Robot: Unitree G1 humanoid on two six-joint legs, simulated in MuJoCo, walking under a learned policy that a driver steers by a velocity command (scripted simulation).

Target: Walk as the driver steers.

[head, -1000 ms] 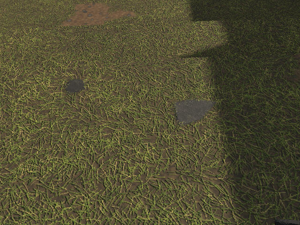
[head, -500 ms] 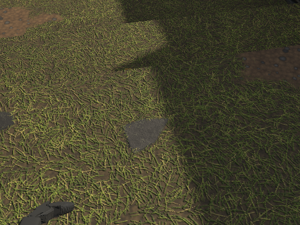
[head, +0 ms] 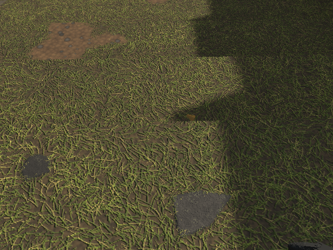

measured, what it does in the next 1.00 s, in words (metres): walks ahead: left foot, then right foot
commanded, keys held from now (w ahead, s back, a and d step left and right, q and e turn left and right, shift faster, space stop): w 0.64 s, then w+q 0.26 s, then q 0.10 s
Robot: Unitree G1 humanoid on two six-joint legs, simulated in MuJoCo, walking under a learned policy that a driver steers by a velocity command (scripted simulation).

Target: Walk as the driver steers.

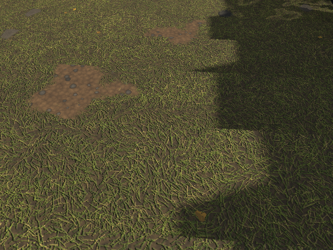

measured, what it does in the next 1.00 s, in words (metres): walks ahead, turning left: left foot, then right foot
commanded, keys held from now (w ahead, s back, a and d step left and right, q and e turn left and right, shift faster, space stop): q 0.30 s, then w+q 0.48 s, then w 0.22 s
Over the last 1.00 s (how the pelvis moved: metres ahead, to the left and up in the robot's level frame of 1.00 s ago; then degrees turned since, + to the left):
0.56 -0.01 0.00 8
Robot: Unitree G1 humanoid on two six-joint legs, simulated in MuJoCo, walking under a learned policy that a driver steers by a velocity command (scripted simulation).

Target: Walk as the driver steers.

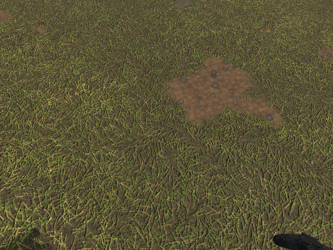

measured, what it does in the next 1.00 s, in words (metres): goes down, turning right: right foot 0.19 m lower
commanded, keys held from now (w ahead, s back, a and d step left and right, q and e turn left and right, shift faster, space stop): w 0.10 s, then w+e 0.24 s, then e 0.66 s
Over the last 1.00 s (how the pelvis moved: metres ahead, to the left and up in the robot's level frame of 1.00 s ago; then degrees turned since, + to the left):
0.33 0.09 -0.03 33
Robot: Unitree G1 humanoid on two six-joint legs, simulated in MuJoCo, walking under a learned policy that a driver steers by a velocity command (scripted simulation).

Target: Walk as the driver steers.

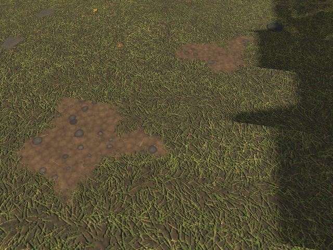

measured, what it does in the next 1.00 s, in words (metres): steps on the spot, turning right: left foot, then right foot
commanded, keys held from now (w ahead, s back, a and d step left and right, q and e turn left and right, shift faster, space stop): e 0.38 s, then no key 0.62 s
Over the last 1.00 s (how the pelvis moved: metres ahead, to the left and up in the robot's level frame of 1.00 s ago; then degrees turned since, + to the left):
0.39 -0.17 -0.17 -26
